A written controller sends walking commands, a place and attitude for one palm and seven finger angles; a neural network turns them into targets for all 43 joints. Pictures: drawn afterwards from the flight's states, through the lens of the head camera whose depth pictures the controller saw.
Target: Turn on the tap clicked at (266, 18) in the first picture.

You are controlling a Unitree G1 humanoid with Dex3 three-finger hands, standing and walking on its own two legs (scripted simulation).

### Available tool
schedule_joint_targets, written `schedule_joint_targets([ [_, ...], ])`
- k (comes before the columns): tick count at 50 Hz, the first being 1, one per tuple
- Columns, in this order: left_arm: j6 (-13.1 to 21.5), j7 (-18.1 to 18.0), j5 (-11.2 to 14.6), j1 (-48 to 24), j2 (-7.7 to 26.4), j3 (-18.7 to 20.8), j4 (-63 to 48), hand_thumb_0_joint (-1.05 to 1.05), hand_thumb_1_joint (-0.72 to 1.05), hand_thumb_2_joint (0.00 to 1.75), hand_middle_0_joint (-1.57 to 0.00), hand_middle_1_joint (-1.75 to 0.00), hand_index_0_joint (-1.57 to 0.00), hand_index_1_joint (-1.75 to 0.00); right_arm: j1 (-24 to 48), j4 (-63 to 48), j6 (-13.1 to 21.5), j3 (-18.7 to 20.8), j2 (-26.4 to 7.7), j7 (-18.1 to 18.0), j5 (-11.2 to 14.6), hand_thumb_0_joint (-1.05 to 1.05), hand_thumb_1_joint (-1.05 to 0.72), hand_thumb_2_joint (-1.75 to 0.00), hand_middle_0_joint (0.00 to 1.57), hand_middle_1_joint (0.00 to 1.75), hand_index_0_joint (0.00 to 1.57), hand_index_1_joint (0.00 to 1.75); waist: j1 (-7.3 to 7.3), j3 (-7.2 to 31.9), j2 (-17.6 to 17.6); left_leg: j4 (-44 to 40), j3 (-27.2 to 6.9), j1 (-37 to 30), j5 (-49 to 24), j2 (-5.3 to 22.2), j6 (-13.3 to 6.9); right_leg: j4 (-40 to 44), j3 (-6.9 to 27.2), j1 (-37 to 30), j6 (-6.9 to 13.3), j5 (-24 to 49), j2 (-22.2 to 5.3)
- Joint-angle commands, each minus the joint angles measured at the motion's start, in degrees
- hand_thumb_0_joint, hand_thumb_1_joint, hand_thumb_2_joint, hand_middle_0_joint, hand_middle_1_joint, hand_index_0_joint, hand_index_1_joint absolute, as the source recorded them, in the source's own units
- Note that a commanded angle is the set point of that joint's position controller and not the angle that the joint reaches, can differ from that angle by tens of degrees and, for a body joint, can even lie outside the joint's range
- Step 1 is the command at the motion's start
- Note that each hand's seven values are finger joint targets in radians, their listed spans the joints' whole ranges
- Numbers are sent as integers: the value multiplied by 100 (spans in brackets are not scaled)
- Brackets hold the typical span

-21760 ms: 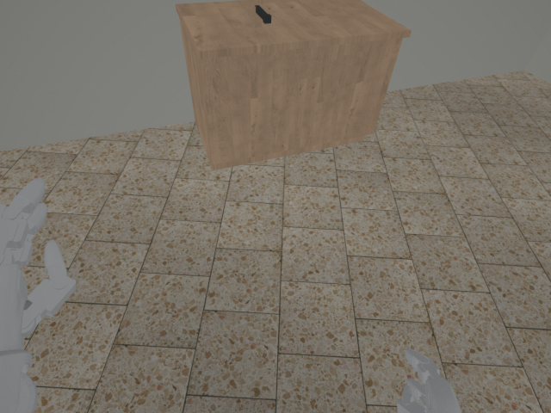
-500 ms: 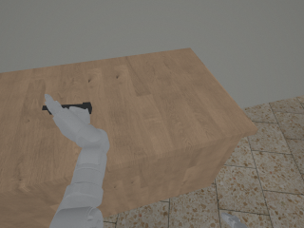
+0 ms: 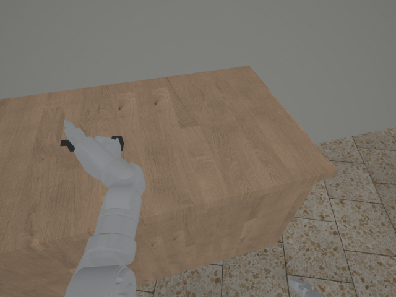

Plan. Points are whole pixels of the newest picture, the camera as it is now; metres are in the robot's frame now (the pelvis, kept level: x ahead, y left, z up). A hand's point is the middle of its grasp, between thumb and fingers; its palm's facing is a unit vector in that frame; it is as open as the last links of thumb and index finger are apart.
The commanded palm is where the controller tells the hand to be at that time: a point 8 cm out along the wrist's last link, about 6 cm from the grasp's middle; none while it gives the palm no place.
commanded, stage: lift the hand up off the lever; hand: left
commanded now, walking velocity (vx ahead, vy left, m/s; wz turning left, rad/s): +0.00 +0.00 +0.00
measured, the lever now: (117, 143) +0.47 +0.23 +0.03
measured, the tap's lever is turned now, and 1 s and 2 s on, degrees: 79 79 79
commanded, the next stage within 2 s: draw the hand back beside the body in 0.22 s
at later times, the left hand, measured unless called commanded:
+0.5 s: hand (130, 139) +0.38 +0.15 +0.14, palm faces +0.49 -0.87 -0.10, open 7.8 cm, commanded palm +0.32 +0.21 +0.13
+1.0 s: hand (93, 178) +0.28 +0.19 +0.15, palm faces +0.23 -0.94 -0.26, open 7.7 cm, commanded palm +0.24 +0.24 +0.17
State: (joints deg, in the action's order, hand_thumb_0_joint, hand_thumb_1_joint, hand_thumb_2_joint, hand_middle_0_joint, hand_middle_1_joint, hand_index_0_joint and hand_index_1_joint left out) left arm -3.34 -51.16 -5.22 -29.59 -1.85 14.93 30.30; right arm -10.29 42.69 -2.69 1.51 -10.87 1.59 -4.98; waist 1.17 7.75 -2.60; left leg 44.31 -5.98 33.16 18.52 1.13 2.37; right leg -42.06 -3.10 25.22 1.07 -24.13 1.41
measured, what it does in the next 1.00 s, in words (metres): stands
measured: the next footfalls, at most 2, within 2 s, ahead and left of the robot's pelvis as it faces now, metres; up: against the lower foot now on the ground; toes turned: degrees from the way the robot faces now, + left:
none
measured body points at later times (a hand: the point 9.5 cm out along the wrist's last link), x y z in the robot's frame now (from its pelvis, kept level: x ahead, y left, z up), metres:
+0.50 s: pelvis +0.01 -0.01 +0.01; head +0.00 -0.02 +0.46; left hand +0.35 +0.20 +0.15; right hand +0.16 -0.25 -0.09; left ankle +0.04 +0.14 -0.71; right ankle -0.03 -0.11 -0.71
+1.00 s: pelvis +0.00 +0.00 +0.03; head -0.01 -0.02 +0.48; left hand +0.26 +0.24 +0.17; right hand +0.20 -0.22 -0.05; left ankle +0.04 +0.14 -0.71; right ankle -0.03 -0.11 -0.71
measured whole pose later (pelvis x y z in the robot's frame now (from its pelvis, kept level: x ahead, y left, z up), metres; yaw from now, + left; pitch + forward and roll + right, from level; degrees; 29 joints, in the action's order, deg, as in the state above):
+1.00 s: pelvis +0.00 +0.00 +0.03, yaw -2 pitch -4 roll +0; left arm 6.1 -5.8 3.3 8.0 16.5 6.5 -4.3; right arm -8.3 35.6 2.9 -2.5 -11.6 -4.5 0.4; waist -2.0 -1.2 -2.7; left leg 26.4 -3.0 10.5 12.0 1.9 2.1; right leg -24.9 -0.4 4.0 1.1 -16.9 1.4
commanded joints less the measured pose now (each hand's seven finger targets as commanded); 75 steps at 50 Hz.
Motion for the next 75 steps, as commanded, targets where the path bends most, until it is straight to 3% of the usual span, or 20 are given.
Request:
schedule_joint_targets([
  [1, 204, -12, -273, -2442, 478, -436, -1438, 0, 90, 90, -15, -15, -15, -15, 664, -797, 264, 201, -658, -21, 27, 0, -90, -90, 20, 30, 20, 30, -7, 1461, 248, -434, 371, -1309, -1411, -86, -230, 747, -188, -236, 119, 1694, -29],
  [2, 183, -31, -282, -2324, 676, -216, -1360, 0, 90, 90, -15, -15, -15, -15, 665, -754, 271, 221, -685, -45, 26, 0, -90, -90, 20, 30, 20, 30, -52, 1383, 294, -473, 335, -1274, -1341, -77, -233, 795, -181, -223, 122, 1594, -17],
  [10, 87, 21, -245, -2114, 301, -590, -1529, 0, 90, 90, -15, -15, -15, -15, 722, -791, 306, 199, -647, -45, 41, 0, -90, -90, 20, 30, 20, 30, -51, 1495, 344, -456, 395, -1406, -1540, -83, -228, 788, -183, -362, 114, 1843, -59],
  [16, 91, -29, -227, -2378, 579, -348, -1520, 0, 90, 90, -15, -15, -15, -15, 811, -729, 304, 179, -633, -125, 45, 0, -90, -90, 20, 30, 20, 30, -46, 1445, 476, -451, 420, -1309, -1394, -98, -260, 855, -106, -375, 76, 1795, -108],
  [17, 247, 887, -536, -1944, 779, -1206, -2100, 0, 90, 90, -15, -15, -15, -15, 618, -794, 190, 219, -751, -247, 101, 0, -90, -90, 20, 30, 20, 30, 134, 1486, 628, -453, 549, -1576, -1558, -81, -318, 680, 79, -436, 72, 2247, -100],
  [19, 520, 1544, -339, -1883, 1397, -759, -2869, 0, 90, 90, -15, -16, -15, -16, 545, -1100, 184, 236, -722, -387, 206, 0, -90, -90, 20, 30, 20, 30, -72, 2174, 235, -465, 659, -1970, -2081, -120, -399, 634, 181, -991, 97, 3067, -127],
  [20, 556, 1810, -277, -1448, 1376, -843, -3055, 0, 90, 90, -15, -16, -15, -16, 529, -1208, 175, 211, -679, -421, 233, 0, -90, -90, 20, 30, 20, 30, -141, 2193, 96, -464, 672, -2042, -2221, -129, -396, 598, 191, -1122, 80, 3290, -121],
  [22, 608, 2485, 12, -408, 1566, -736, -2983, 0, 90, 90, -16, -17, -16, -17, 516, -1292, 101, 146, -686, -474, 342, 0, -90, -90, 20, 30, 20, 30, -213, 1716, 54, -574, 616, -1987, -2120, -75, -365, 686, 171, -1119, 90, 3230, -92],
  [24, 559, 3117, 451, 206, 1634, -714, -2923, 0, 90, 90, -16, -17, -16, -17, 591, -1472, 74, 39, -699, -564, 451, 0, -90, -90, 20, 30, 20, 30, -252, 1100, 511, -758, 640, -1819, -1764, -62, -398, 917, 179, -1191, 29, 3152, -73],
  [26, 260, 3315, 976, 795, 1736, -369, -2953, 0, 90, 90, -16, -18, -16, -18, 839, -1640, 77, -43, -717, -693, 547, 0, -90, -90, 20, 30, 20, 30, -397, 692, 809, -959, 687, -1668, -1347, -67, -399, 1264, 211, -1342, -65, 2796, -89],
  [27, 427, 3600, 612, 1699, 2910, -6, -2541, 0, 90, 90, -16, -18, -16, -18, 311, -1528, 74, 23, -714, -609, 554, 0, -90, -90, 20, 30, 20, 30, -315, 424, 762, -1177, 642, -1978, -1231, -12, -403, 1411, 262, -1350, -56, 2721, -187],
  [28, 553, 3845, 716, 1754, 2672, -190, -2926, 0, 90, 90, -16, -19, -16, -19, 462, -1691, 66, -16, -686, -587, 583, 0, -90, -90, 20, 30, 20, 30, -346, 231, 615, -1287, 678, -2040, -1297, -40, -422, 1490, 260, -1402, -27, 2751, -170],
  [31, 798, 4192, 825, 1593, 2806, -316, -3908, 0, 90, 90, -16, -19, -16, -19, 639, -1855, 234, -47, -715, -611, 614, 0, -90, -90, 20, 30, 20, 30, -273, 153, 425, -1438, 668, -2403, -1386, -18, -437, 1749, 276, -1459, -47, 2779, -182],
  [32, 897, 4253, 832, 1402, 2915, -306, -4282, 0, 90, 90, -17, -20, -17, -20, 736, -1833, 300, -64, -725, -617, 623, 0, -90, -90, 20, 30, 20, 30, -267, -6, -176, -1516, 637, -2565, -1361, -31, -409, 1870, 286, -1343, 4, 2567, -180],
  [37, 1203, 4334, 762, 1121, 2654, -825, -5033, 0, 90, 90, -17, -21, -17, -21, 816, -1722, 787, -132, -720, -653, 581, 0, -90, -90, 20, 30, 20, 30, -147, -59, -481, -1765, 530, -3198, -1326, -17, -398, 2140, 196, -1180, 56, 2126, -116],
  [41, 1264, 4337, 784, 1944, 2588, -697, -4481, 0, 90, 90, -18, -22, -18, -22, 719, -1560, 929, -77, -809, -680, 542, 0, -90, -90, 20, 30, 20, 30, -204, 13, 559, -1868, 482, -3180, -1241, -10, -448, 2166, 138, -1396, 2, 2054, -114],
  [43, 1266, 4393, 813, 2396, 2592, -548, -4229, 0, 90, 90, -18, -23, -18, -23, 743, -1528, 879, -83, -802, -678, 548, 0, -90, -90, 20, 30, 20, 30, -282, -71, 691, -1916, 506, -3107, -1211, -17, -449, 2196, 119, -1464, -8, 2008, -128],
  [50, 1305, 4511, 861, 2996, 2914, -79, -5101, 0, 90, 90, -18, -25, -18, -25, 931, -1647, 837, -159, -695, -629, 534, 0, -90, -90, 20, 30, 20, 30, -445, -169, -268, -2048, 504, -3040, -1350, 5, -366, 2332, 165, -1695, 60, 2028, -178],
  [62, 1220, 4515, 857, 3923, 2804, -12, -5944, 0, 90, 90, -20, -29, -20, -29, 992, -1652, 1021, -175, -745, -600, 480, 0, -90, -90, 20, 30, 20, 30, -454, -278, 155, -2089, 414, -3175, -1635, 62, -366, 2375, 105, -1707, 51, 2164, -138],
  [75, 1245, 4449, 883, 4990, 3078, 571, -6884, 0, 90, 90, -20, -30, -20, -30, 955, -1648, 1112, -129, -729, -573, 458, 0, -90, -90, 20, 30, 20, 30, -551, -276, -253, -1933, 394, -2983, -1809, 80, -342, 2276, 70, -1794, 74, 2346, -177],
])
